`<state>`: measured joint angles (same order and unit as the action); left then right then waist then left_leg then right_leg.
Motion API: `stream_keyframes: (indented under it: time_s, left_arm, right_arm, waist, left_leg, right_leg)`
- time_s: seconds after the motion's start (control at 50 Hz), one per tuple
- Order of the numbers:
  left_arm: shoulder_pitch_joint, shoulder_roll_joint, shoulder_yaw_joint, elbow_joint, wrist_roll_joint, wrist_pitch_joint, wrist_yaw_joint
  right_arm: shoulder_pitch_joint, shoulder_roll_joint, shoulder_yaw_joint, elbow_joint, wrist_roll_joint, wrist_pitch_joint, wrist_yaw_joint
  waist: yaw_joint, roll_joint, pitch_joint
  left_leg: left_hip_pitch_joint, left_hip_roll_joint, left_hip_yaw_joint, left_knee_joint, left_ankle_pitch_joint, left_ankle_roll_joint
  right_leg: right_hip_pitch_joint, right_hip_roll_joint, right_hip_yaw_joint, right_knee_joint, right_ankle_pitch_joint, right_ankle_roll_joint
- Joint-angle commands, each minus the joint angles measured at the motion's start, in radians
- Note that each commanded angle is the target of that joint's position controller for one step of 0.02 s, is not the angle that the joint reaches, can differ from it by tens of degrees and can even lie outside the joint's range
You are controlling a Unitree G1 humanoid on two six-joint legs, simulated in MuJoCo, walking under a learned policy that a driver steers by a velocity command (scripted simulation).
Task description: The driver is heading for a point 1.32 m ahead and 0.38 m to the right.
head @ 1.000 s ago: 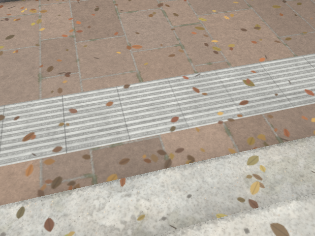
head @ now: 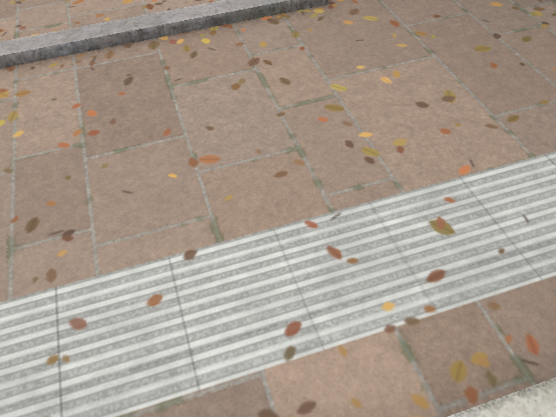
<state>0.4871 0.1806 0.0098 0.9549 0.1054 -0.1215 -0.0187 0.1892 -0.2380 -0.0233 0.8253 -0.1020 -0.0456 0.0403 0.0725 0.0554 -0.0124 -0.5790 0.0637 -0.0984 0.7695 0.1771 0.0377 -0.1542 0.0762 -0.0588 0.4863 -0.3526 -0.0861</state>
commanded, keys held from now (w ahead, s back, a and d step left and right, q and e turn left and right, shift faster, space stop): w+e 0.96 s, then w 0.04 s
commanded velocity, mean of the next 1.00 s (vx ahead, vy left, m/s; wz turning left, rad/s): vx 0.50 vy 0.00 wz -0.52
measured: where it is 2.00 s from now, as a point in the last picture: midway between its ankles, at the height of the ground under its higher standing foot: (438, 312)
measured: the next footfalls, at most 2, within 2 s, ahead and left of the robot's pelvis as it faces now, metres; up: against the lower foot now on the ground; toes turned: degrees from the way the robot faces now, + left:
left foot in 0.22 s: +0.27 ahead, +0.12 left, -0.14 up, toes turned -5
right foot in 0.68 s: +0.47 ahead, -0.21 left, -0.14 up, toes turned -27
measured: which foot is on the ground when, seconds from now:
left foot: up 0.00-0.20, down 0.22-0.72, up 0.74-1.00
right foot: down 0.00-0.24, up 0.26-0.66, down 0.68-1.00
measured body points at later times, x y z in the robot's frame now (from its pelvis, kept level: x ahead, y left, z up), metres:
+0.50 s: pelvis +0.28 +0.01 -0.15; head +0.27 +0.01 +0.30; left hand +0.46 +0.20 -0.26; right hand +0.18 -0.20 -0.29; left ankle +0.23 +0.13 -0.88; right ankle +0.41 -0.16 -0.81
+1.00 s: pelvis +0.54 -0.14 -0.20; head +0.54 -0.14 +0.25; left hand +0.63 +0.07 -0.34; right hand +0.61 -0.44 -0.28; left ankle +0.73 -0.07 -0.91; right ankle +0.43 -0.19 -0.88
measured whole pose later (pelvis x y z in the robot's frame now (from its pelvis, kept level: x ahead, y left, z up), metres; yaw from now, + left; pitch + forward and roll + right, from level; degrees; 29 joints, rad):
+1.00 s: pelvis +0.54 -0.14 -0.20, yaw -34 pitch +1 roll -2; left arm 0.49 0.18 -0.03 0.89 0.01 -0.10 0.00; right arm 0.08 -0.24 0.02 0.67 -0.01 -0.09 0.02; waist 0.10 0.05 -0.03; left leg -0.53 0.04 -0.13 0.65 0.13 -0.03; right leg -0.39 0.14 0.07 1.00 -0.63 -0.07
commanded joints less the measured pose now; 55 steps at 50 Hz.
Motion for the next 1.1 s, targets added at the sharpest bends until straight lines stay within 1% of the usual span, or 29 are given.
stream_keyframes:
  time_s: [0.02,0.18,0.22,0.24,0.26,0.28,0.3,0.32,0.36,0.38,0.4,0.48,0.52,0.6,0.68,0.7,0.72,0.74,0.76,0.78,0.8,0.84,0.86,0.92,0.96,0.98,1.0,1.06,1.1]
  left_arm:
    - [0.089,0.077,-0.010,-0.009,-0.003,-0.016,-0.019]
    - [0.213,0.105,-0.022,0.007,-0.048,0.025,-0.017]
    - [0.145,0.152,-0.013,-0.014,-0.053,0.047,-0.038]
    - [0.128,0.103,-0.026,-0.026,-0.027,0.032,-0.068]
    - [0.356,-0.025,-0.056,0.008,-0.062,0.021,-0.087]
    - [0.259,0.019,-0.053,-0.075,-0.075,0.002,-0.109]
    - [0.071,0.039,-0.037,-0.135,-0.083,-0.007,-0.103]
    - [-0.035,0.068,-0.023,-0.141,-0.054,-0.006,-0.079]
    - [-0.062,0.022,-0.032,-0.118,-0.022,0.019,-0.064]
    - [-0.063,-0.024,-0.043,-0.110,0.009,0.032,-0.070]
    - [-0.092,-0.022,-0.040,-0.111,0.002,0.038,-0.080]
    - [-0.222,0.024,-0.035,-0.181,-0.036,0.051,-0.092]
    - [-0.217,0.044,-0.030,-0.196,-0.029,0.052,-0.084]
    - [-0.337,0.114,-0.002,-0.250,-0.022,0.046,-0.075]
    - [-0.279,0.174,0.037,-0.274,-0.056,0.020,-0.064]
    - [-0.139,0.257,0.081,-0.218,-0.060,-0.002,-0.046]
    - [0.055,0.301,0.107,-0.170,-0.050,-0.002,-0.013]
    - [0.240,0.281,0.087,-0.126,-0.031,0.008,-0.002]
    - [0.265,0.246,0.080,-0.085,-0.016,-0.012,-0.004]
    - [0.144,0.204,0.061,-0.092,-0.043,-0.020,-0.015]
    - [0.043,0.132,0.025,-0.110,-0.054,-0.017,-0.025]
    - [-0.149,0.075,-0.019,-0.151,-0.041,-0.003,-0.021]
    - [-0.215,0.028,-0.044,-0.176,-0.031,-0.006,-0.006]
    - [-0.291,0.169,-0.017,-0.215,-0.014,-0.018,0.007]
    - [-0.156,0.196,-0.009,-0.170,-0.019,-0.029,-0.015]
    - [-0.145,0.183,0.030,-0.153,-0.187,0.016,0.050]
    - [-0.110,0.190,0.028,-0.152,-0.177,0.040,0.080]
    - [-0.019,0.168,0.046,-0.126,-0.130,0.084,0.120]
    - [0.016,0.113,0.038,-0.111,-0.113,0.091,0.108]
  right_arm:
    - [-0.108,-0.014,0.018,-0.091,-0.003,0.001,-0.003]
    - [-0.170,-0.031,0.031,-0.141,0.012,-0.009,-0.024]
    - [0.132,-0.100,-0.010,-0.043,0.029,-0.028,-0.033]
    - [0.398,-0.176,-0.045,0.010,0.026,-0.032,-0.022]
    - [0.553,-0.203,-0.052,0.025,0.005,-0.034,0.003]
    - [0.557,-0.238,-0.066,0.044,-0.018,-0.024,0.020]
    - [0.414,-0.247,-0.075,0.041,-0.020,-0.018,0.008]
    - [0.287,-0.096,-0.024,0.020,-0.007,-0.029,0.009]
    - [0.121,0.083,0.036,-0.022,0.004,-0.050,-0.003]
    - [0.061,0.107,0.041,-0.030,0.023,-0.072,-0.022]
    - [0.041,0.083,0.038,-0.033,0.050,-0.094,-0.042]
    - [0.188,-0.091,0.006,0.085,0.014,-0.113,-0.039]
    - [0.165,-0.106,0.002,0.091,-0.006,-0.105,-0.021]
    - [0.205,-0.099,0.007,0.100,0.009,-0.101,-0.046]
    - [0.185,-0.231,-0.035,0.064,0.004,-0.091,-0.041]
    - [0.203,-0.224,-0.035,0.070,-0.006,-0.090,-0.015]
    - [0.295,-0.112,-0.005,0.062,-0.042,-0.095,0.014]
    - [0.200,-0.087,0.006,0.005,-0.010,-0.097,0.061]
    - [-0.093,-0.065,0.014,-0.092,0.060,-0.102,0.068]
    - [-0.164,-0.067,0.014,-0.135,0.062,-0.102,0.045]
    - [-0.131,-0.097,0.010,-0.127,0.032,-0.096,0.020]
    - [-0.008,-0.038,0.033,-0.101,-0.023,-0.076,-0.012]
    - [0.030,-0.047,0.027,-0.096,-0.025,-0.071,-0.022]
    - [0.118,-0.035,0.035,-0.111,0.034,-0.048,-0.018]
    - [0.017,-0.039,0.044,-0.165,0.047,-0.025,-0.015]
    - [-0.126,-0.080,-0.001,-0.210,0.155,-0.032,-0.038]
    - [-0.157,-0.092,0.004,-0.222,0.166,-0.039,-0.035]
    - [-0.171,-0.066,-0.007,-0.195,0.130,-0.041,0.013]
    - [0.052,-0.045,-0.028,-0.102,0.115,-0.029,0.015]
  waist:
    - [0.012,-0.092,0.046]
    - [0.038,-0.072,0.141]
    - [-0.127,-0.009,0.084]
    - [-0.244,0.080,-0.097]
    - [-0.200,0.239,-0.444]
    - [-0.241,0.123,-0.392]
    - [-0.219,0.071,-0.128]
    - [-0.169,-0.117,0.007]
    - [-0.037,-0.069,0.103]
    - [-0.005,-0.037,0.133]
    - [-0.028,-0.050,0.112]
    - [-0.041,-0.030,0.084]
    - [-0.018,-0.039,0.077]
    - [-0.074,-0.022,0.092]
    - [-0.019,0.007,0.077]
    - [0.026,-0.043,0.036]
    - [0.045,-0.191,-0.156]
    - [0.124,-0.211,-0.340]
    - [0.207,-0.138,-0.052]
    - [0.142,-0.145,0.078]
    - [0.062,-0.080,0.030]
    - [-0.071,-0.074,0.057]
    - [-0.088,-0.064,0.014]
    - [-0.145,-0.064,0.018]
    - [-0.095,-0.063,0.084]
    - [-0.068,-0.092,0.106]
    - [-0.037,-0.109,0.088]
    - [0.032,-0.089,0.004]
    - [-0.041,-0.048,-0.034]
  left_leg:
    - [0.041,-0.006,0.051,-0.175,0.194,-0.045]
    - [0.289,-0.020,0.066,-0.456,0.093,-0.039]
    - [0.698,-0.008,0.149,-0.538,0.201,0.006]
    - [1.092,0.133,0.063,-0.308,0.361,0.143]
    - [1.424,0.398,-0.114,-0.004,0.940,0.395]
    - [1.411,0.482,-0.371,-0.101,0.637,0.476]
    - [1.172,0.494,-0.373,-0.234,0.170,0.392]
    - [0.857,0.391,-0.225,-0.358,-0.185,0.285]
    - [0.331,0.278,-0.057,-0.497,-0.144,0.250]
    - [0.204,0.211,0.013,-0.552,-0.168,0.231]
    - [0.124,0.170,0.083,-0.598,-0.186,0.240]
    - [0.318,0.233,0.120,-0.584,0.166,0.232]
    - [0.440,0.263,0.144,-0.524,0.188,0.220]
    - [0.623,0.243,0.219,-0.436,0.158,0.174]
    - [0.500,0.202,0.361,-0.195,0.498,0.128]
    - [0.325,0.150,0.381,0.022,0.466,0.105]
    - [-0.037,0.064,0.341,0.365,-0.006,0.002]
    - [-0.218,-0.126,0.205,0.627,-0.816,-0.027]
    - [-0.425,-0.123,0.036,0.611,-0.766,0.016]
    - [-0.405,-0.040,-0.024,0.566,-0.682,0.005]
    - [-0.280,-0.009,-0.038,0.487,-0.623,0.005]
    - [-0.062,0.013,-0.051,0.349,-0.514,0.022]
    - [0.043,-0.002,-0.061,0.231,-0.325,0.018]
    - [0.449,-0.056,0.075,0.037,0.038,-0.057]
    - [0.447,-0.050,0.063,-0.074,0.026,-0.111]
    - [0.277,-0.069,0.018,-0.170,0.013,-0.082]
    - [0.169,-0.030,-0.045,-0.277,0.004,-0.058]
    - [0.101,0.027,-0.022,-0.451,0.184,-0.009]
    - [0.379,-0.017,0.093,-0.387,0.094,0.014]
  right_leg:
    - [-0.188,-0.179,0.229,-0.028,0.062,-0.182]
    - [-0.262,-0.125,0.411,0.298,-0.143,-0.131]
    - [-0.404,-0.047,0.351,0.573,-0.070,-0.074]
    - [-0.605,-0.006,0.291,0.896,0.065,0.009]
    - [-0.752,0.060,0.219,1.466,-0.463,0.066]
    - [-1.050,0.071,0.229,1.687,-0.440,0.094]
    - [-1.271,-0.033,0.211,1.699,-0.285,0.081]
    - [-1.180,-0.108,0.227,1.424,-0.070,0.054]
    - [-0.824,-0.237,0.217,1.114,0.187,0.008]
    - [-0.719,-0.269,0.199,0.879,0.275,-0.008]
    - [-0.588,-0.244,0.148,0.646,0.373,0.013]
    - [-0.532,-0.217,0.117,0.404,0.418,0.032]
    - [-0.567,-0.221,0.173,0.461,0.482,0.026]
    - [-0.647,-0.187,0.113,0.432,0.332,0.014]
    - [-0.203,-0.034,-0.073,0.324,0.155,-0.007]
    - [0.081,0.038,-0.103,0.275,0.256,-0.048]
    - [0.566,-0.094,0.168,0.293,0.437,-0.214]
    - [0.732,-0.293,0.617,0.054,0.278,-0.355]
    - [0.523,-0.300,0.673,-0.049,0.140,-0.272]
    - [0.271,-0.317,0.641,-0.032,0.006,-0.254]
    - [0.097,-0.289,0.606,-0.002,-0.021,-0.262]
    - [-0.288,-0.231,0.495,-0.004,-0.128,-0.228]
    - [-0.423,-0.177,0.435,0.023,-0.128,-0.206]
    - [-0.786,-0.050,0.229,0.134,-0.181,-0.142]
    - [-0.751,-0.075,0.332,0.195,-0.300,-0.155]
    - [-0.619,-0.089,0.442,0.190,-0.056,-0.186]
    - [-0.443,-0.118,0.480,0.278,-0.016,-0.179]
    - [-0.195,-0.143,0.480,0.466,-0.006,-0.149]
    - [-0.326,-0.089,0.398,0.648,-0.014,-0.114]
Keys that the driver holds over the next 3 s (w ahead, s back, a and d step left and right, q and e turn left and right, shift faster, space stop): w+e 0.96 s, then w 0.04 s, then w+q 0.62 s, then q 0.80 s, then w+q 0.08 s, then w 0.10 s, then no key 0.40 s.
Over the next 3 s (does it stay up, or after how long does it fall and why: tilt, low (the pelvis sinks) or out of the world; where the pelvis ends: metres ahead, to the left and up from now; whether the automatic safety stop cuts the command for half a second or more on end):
stays up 1.13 -0.36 -0.28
